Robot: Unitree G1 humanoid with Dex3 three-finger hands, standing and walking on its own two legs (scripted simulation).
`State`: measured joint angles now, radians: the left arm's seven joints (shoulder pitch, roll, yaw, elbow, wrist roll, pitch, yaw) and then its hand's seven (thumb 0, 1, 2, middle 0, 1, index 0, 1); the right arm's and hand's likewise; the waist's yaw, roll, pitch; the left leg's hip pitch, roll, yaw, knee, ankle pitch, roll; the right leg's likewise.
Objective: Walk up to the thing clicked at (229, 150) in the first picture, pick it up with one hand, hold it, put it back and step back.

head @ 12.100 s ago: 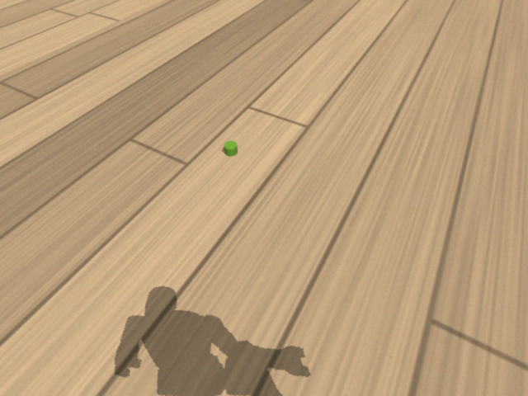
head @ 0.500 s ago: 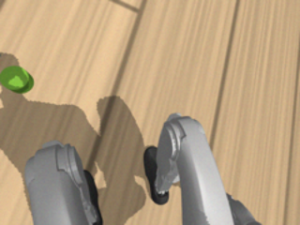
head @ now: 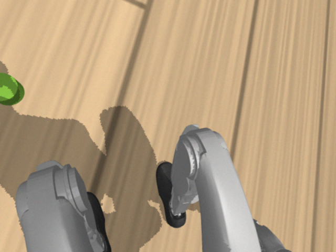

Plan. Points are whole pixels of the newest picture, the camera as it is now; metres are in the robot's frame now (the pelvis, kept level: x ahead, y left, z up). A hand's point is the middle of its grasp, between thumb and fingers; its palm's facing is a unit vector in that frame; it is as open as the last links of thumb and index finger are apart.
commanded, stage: rise first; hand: left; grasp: from above
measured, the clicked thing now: (4, 89) +0.51 +0.31 -0.29
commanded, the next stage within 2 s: none
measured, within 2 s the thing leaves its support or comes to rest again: neither
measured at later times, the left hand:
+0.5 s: hand out of the picture +0.48 +0.34 -0.18, palm faces -0.46 -0.08 -0.89, open 14.2 cm
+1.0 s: hand out of the picture +0.47 +0.34 -0.17, palm faces -0.47 -0.07 -0.88, open 14.2 cm
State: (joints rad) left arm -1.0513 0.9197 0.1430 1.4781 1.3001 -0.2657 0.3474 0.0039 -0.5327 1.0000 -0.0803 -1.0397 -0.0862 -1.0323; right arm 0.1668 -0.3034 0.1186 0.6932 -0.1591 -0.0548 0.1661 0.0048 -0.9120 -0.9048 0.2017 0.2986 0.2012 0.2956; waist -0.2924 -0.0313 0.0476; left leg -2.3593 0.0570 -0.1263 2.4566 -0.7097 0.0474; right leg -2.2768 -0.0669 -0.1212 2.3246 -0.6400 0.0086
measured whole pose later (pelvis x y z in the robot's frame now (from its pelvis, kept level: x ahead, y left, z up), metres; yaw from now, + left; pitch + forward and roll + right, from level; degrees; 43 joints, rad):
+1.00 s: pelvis +0.00 +0.00 +0.00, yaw +0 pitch +34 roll -11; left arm -1.05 0.95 0.13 1.47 1.31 -0.28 0.31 0.00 -0.55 1.03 -0.08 -1.02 -0.08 -1.02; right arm 0.17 -0.30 0.14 0.67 -0.15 -0.04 0.17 0.00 -0.91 -0.90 0.20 0.30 0.20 0.30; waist -0.30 -0.03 0.04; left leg -2.36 0.05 -0.13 2.45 -0.70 0.05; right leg -2.26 -0.06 -0.13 2.31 -0.63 0.02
